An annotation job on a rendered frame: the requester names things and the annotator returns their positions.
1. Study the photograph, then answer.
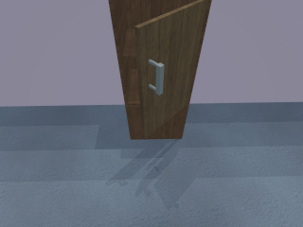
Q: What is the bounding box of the cupboard door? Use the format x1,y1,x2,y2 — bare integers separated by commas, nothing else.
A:
134,0,208,140

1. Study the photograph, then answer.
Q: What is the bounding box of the handle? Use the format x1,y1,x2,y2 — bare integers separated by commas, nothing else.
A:
148,59,165,96

